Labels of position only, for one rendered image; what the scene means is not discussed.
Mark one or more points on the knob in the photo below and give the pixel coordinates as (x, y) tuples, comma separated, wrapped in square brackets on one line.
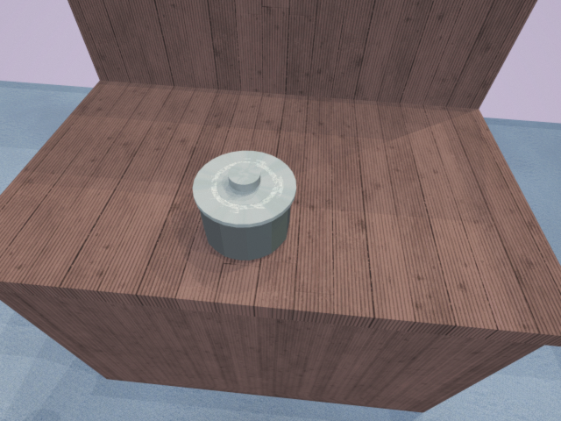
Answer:
[(244, 177)]

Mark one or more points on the pot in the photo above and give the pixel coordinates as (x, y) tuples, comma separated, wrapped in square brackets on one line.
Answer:
[(246, 243)]

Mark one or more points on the lid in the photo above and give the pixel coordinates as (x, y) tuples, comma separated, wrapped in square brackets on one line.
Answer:
[(217, 200)]

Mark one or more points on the table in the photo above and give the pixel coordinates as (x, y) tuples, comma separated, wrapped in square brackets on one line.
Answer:
[(413, 266)]

